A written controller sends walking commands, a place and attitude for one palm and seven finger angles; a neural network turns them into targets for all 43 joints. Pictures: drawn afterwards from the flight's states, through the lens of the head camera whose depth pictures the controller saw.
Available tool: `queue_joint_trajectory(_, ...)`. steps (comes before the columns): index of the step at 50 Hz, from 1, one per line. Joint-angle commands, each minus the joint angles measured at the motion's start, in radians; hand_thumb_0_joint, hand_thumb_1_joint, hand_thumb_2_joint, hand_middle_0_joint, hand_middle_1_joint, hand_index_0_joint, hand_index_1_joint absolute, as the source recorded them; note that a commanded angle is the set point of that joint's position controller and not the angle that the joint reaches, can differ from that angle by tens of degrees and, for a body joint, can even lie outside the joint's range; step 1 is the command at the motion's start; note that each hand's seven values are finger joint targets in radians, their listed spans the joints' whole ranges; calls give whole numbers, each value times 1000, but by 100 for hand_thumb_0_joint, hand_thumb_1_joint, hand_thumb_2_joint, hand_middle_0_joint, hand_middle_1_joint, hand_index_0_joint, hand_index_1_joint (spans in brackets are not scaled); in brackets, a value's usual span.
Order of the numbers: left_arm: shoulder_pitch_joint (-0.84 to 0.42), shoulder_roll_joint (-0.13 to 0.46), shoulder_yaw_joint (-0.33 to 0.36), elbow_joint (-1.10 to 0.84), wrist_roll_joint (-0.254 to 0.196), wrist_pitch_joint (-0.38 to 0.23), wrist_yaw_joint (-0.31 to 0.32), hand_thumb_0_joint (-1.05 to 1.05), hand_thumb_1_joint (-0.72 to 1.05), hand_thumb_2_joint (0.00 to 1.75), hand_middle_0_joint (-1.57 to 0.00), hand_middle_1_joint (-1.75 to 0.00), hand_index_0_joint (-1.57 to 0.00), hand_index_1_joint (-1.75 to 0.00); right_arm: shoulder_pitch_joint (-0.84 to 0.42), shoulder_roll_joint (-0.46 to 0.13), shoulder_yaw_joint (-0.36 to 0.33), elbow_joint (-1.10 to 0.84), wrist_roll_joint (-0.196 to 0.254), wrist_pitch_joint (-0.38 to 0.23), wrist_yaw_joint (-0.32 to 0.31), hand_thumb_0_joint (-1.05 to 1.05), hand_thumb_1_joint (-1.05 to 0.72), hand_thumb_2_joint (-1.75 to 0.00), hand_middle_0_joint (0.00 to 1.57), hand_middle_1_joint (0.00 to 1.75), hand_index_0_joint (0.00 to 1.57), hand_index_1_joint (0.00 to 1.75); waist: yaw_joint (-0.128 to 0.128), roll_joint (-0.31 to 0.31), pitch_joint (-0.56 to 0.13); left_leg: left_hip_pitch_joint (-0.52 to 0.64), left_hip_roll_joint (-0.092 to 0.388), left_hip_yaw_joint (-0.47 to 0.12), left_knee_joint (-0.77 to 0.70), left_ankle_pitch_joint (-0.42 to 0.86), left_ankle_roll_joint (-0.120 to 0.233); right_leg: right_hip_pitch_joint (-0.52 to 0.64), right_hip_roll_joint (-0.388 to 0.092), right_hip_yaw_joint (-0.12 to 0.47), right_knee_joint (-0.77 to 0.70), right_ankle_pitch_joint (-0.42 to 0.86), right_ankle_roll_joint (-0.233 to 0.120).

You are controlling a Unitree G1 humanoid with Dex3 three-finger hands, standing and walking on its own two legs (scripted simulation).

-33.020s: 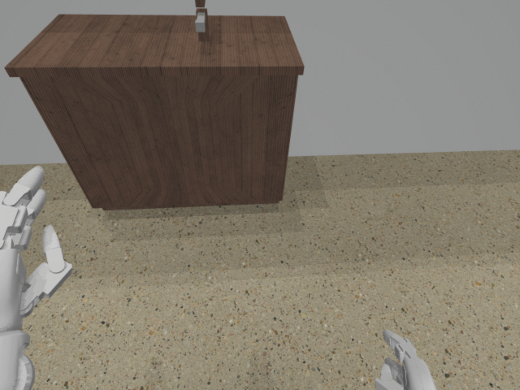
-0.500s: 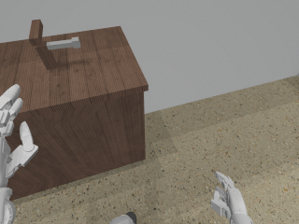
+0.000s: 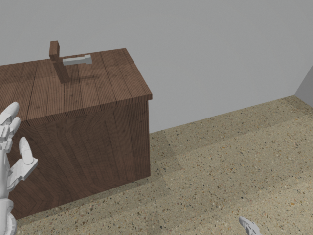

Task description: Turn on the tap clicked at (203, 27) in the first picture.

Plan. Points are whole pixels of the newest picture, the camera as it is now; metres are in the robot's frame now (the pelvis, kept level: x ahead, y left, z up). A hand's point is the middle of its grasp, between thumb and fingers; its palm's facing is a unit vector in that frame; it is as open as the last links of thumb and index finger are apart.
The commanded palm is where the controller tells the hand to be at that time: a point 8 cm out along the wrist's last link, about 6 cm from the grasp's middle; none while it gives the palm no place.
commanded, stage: stop stepping back and stand still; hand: left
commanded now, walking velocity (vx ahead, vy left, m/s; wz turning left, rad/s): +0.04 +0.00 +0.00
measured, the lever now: (88, 59) +0.76 +0.32 +0.11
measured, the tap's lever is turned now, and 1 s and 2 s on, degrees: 86 86 86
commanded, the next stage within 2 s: stand and check the lever's angle in 0.20 s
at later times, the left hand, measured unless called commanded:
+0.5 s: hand (35, 159) +0.22 +0.25 +0.16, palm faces +0.40 -0.85 -0.35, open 7.4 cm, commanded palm +0.17 +0.29 +0.18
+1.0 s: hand (29, 164) +0.22 +0.26 +0.16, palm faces +0.38 -0.86 -0.35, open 7.4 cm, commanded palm +0.16 +0.30 +0.18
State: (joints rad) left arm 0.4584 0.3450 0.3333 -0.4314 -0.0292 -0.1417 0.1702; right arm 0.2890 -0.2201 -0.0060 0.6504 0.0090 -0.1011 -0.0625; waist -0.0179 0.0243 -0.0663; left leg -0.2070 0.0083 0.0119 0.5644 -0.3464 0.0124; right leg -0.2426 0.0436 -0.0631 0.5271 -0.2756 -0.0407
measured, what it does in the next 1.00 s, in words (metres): stands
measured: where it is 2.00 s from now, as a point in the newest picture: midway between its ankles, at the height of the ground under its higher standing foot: outside the picture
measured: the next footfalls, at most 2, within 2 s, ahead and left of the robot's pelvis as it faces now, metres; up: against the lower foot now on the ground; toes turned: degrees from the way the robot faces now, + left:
none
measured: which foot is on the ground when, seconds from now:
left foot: down 0.00-1.00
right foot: down 0.00-1.00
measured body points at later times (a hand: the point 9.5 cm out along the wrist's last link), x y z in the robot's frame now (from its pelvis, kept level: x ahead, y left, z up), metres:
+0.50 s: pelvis +0.00 +0.01 +0.01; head +0.01 +0.02 +0.46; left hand +0.20 +0.30 +0.18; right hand +0.18 -0.22 -0.07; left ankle +0.02 +0.12 -0.73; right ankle +0.01 -0.08 -0.73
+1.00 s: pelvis +0.00 +0.03 +0.01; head +0.00 +0.03 +0.46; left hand +0.19 +0.31 +0.18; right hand +0.17 -0.21 -0.07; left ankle +0.02 +0.12 -0.73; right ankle +0.01 -0.08 -0.73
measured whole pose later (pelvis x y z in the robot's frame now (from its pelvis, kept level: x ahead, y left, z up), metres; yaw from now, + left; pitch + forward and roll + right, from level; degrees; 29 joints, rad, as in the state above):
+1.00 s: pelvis +0.00 +0.03 +0.01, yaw -1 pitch +0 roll -1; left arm 0.46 0.33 0.29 -0.43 -0.04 -0.12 0.15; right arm 0.19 -0.21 0.00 0.61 0.00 -0.06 -0.07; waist 0.01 0.02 -0.01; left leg -0.22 0.00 0.04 0.44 -0.21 0.03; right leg -0.18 0.03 -0.03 0.37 -0.18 -0.02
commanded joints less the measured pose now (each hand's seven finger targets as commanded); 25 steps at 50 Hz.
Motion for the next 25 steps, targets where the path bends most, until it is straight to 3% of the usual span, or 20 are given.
queue_joint_trajectory(1, -132, 156, 62, -104, -6, -50, -2, 0, 90, 90, -20, -30, -20, -30, -151, -123, -66, -158, 9, -29, 2, 0, -90, -90, 20, 30, 20, 30, 4, -261, 19, -303, -5, 9, 238, -93, 16, 151, -293, 494, -295, -108, -103)
queue_joint_trajectory(2, -138, 157, 57, -128, -12, -58, -9, 0, 90, 90, -20, -30, -20, -30, -161, -126, -73, -168, 14, -27, 4, 0, -90, -90, 20, 30, 20, 30, 15, -256, 29, -323, -9, -10, 349, -118, 7, 150, -331, 512, -325, -57, -119)
queue_joint_trajectory(4, -153, 181, 77, -183, -11, -74, -15, 0, 90, 90, -20, -30, -20, -30, -175, -117, -58, -170, 10, -25, 12, 0, -90, -90, 20, 30, 20, 30, 13, -128, 13, -285, 27, -51, 298, -112, 7, 132, -336, 436, -272, 69, -144)
queue_joint_trajectory(6, -128, 189, 88, -231, -10, -86, -8, 0, 90, 90, -20, -30, -20, -30, -179, -83, -31, -177, 4, -16, 7, 0, -90, -90, 20, 30, 20, 30, 11, -85, 6, -142, 37, -16, 97, -48, 15, 66, -282, 292, -222, 104, -118)
queue_joint_trajectory(7, -121, 187, 89, -244, -13, -87, -3, 0, 90, 90, -20, -30, -20, -30, -181, -80, -25, -175, -2, -14, 3, 0, -90, -90, 20, 30, 20, 30, 3, -84, -1, -53, 22, 9, 6, 39, 13, 18, -242, 243, -210, 39, -89)
queue_joint_trajectory(8, -114, 186, 89, -258, -16, -88, 1, 0, 90, 90, -20, -30, -20, -30, -188, -85, -25, -178, -6, -15, -1, 0, -90, -90, 20, 30, 20, 30, 4, -46, -5, 14, 11, 15, -68, 85, 11, -11, -200, 208, -190, -20, -62)
queue_joint_trajectory(9, -113, 189, 93, -275, -20, -89, 4, 0, 90, 90, -20, -30, -20, -30, -199, -100, -31, -184, -9, -19, -8, 0, -90, -90, 20, 30, 20, 30, 6, 16, 8, 52, 40, -40, -135, 78, 18, -53, -163, 188, -156, -64, -38)
queue_joint_trajectory(10, -107, 175, 87, -279, -22, -90, 6, 0, 90, 90, -20, -30, -20, -30, -206, -109, -31, -187, -9, -22, -11, 0, -90, -90, 20, 30, 20, 30, 18, 81, 31, 32, 111, -153, -216, 29, 49, -75, -100, 159, -107, -85, -4)
queue_joint_trajectory(11, -112, 177, 93, -282, -16, -88, 10, 0, 90, 90, -20, -30, -20, -30, -213, -117, -31, -194, -5, -23, -11, 0, -90, -90, 20, 30, 20, 30, 27, 125, 42, -14, 163, -224, -262, -33, 72, -57, -52, 125, -82, -58, 29)
queue_joint_trajectory(12, -111, 177, 99, -273, -12, -83, 12, 0, 90, 90, -20, -30, -20, -30, -214, -117, -31, -197, 3, -25, -10, 0, -90, -90, 20, 30, 20, 30, 31, 112, 41, -77, 165, -227, -267, -59, 71, 9, -31, 106, -78, -10, 48)
queue_joint_trajectory(14, -124, 178, 105, -248, -2, -80, 5, 0, 90, 90, -20, -30, -20, -30, -213, -108, -25, -190, -6, -32, -14, 0, -90, -90, 20, 30, 20, 30, 21, 154, 86, -192, 146, -211, -325, -195, 61, 68, -32, 102, -81, -9, 45)
queue_joint_trajectory(16, -126, 153, 83, -222, 4, -82, 5, 0, 90, 90, -20, -30, -20, -30, -204, -104, -26, -186, -5, -41, -12, 0, -90, -90, 20, 30, 20, 30, 22, 89, 62, -167, 123, -166, -271, -75, 52, 101, -40, 109, -116, 72, 38)
queue_joint_trajectory(18, -109, 140, 69, -213, -3, -78, 2, 0, 90, 90, -20, -30, -20, -30, -192, -110, -37, -184, -6, -50, -7, 0, -90, -90, 20, 30, 20, 30, 23, 23, -13, -69, 88, -102, -181, 152, 35, 114, -68, 142, -145, 196, 27)
queue_joint_trajectory(20, -82, 136, 59, -222, -9, -74, -2, 0, 90, 90, -20, -30, -20, -30, -186, -115, -43, -186, -4, -54, -2, 0, -90, -90, 20, 30, 20, 30, 23, -1, -85, 15, 87, -79, -138, 337, 24, 130, -85, 148, -134, 300, 26)
queue_joint_trajectory(22, -69, 131, 49, -234, -10, -65, -4, 0, 90, 90, -20, -30, -20, -30, -189, -119, -45, -191, -4, -50, 1, 0, -90, -90, 20, 30, 20, 30, 24, 4, -111, 45, 91, -73, -127, 421, 17, 137, -87, 138, -128, 350, 27)
queue_joint_trajectory(25, -52, 152, 67, -245, -13, -58, -3, 0, 90, 90, -20, -30, -20, -30, -204, -114, -42, -198, -4, -40, -1, 0, -90, -90, 20, 30, 20, 30, 25, 18, -98, 34, 91, -70, -137, 411, 15, 132, -87, 136, -138, 337, 29)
